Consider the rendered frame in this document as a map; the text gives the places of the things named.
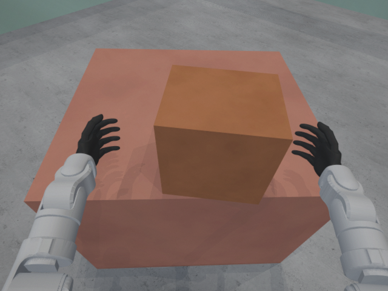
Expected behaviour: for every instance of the carton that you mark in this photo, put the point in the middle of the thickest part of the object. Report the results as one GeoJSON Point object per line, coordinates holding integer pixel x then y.
{"type": "Point", "coordinates": [220, 134]}

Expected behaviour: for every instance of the left robot forearm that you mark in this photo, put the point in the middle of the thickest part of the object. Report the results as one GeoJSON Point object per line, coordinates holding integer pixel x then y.
{"type": "Point", "coordinates": [51, 242]}

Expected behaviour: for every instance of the right robot forearm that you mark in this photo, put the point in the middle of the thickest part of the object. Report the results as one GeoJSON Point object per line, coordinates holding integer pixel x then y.
{"type": "Point", "coordinates": [361, 238]}

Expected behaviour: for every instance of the left robot hand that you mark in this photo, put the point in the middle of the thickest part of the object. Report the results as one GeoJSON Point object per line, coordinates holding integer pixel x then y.
{"type": "Point", "coordinates": [91, 142]}

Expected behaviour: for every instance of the right robot hand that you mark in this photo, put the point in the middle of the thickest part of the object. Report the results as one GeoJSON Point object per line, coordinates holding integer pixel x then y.
{"type": "Point", "coordinates": [325, 153]}

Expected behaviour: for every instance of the pedestal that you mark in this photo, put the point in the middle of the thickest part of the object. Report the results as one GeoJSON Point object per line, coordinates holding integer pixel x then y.
{"type": "Point", "coordinates": [127, 221]}

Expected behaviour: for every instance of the robot left upper arm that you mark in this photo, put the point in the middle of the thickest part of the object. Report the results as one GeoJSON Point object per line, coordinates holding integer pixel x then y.
{"type": "Point", "coordinates": [41, 282]}

